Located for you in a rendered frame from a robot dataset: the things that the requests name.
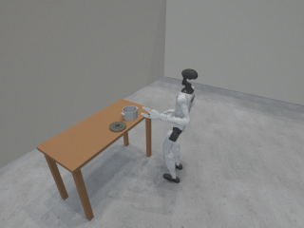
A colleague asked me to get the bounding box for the robot left upper arm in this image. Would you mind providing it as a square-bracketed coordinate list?
[177, 94, 190, 126]

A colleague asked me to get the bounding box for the left robot thigh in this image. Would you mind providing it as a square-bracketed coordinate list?
[162, 128, 180, 160]

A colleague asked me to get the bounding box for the table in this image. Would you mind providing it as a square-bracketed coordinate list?
[36, 99, 154, 221]

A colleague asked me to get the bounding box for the robot right hand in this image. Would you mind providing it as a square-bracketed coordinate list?
[162, 109, 175, 117]

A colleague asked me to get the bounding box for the lid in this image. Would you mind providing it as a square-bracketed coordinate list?
[109, 122, 126, 132]

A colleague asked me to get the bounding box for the left robot forearm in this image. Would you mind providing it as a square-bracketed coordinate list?
[159, 113, 189, 126]

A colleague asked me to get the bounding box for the robot left hand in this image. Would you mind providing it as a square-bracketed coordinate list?
[141, 106, 161, 120]

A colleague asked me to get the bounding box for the pot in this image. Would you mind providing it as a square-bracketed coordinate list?
[121, 105, 139, 121]

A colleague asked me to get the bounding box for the robot left foot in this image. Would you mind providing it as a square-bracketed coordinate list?
[163, 173, 180, 183]

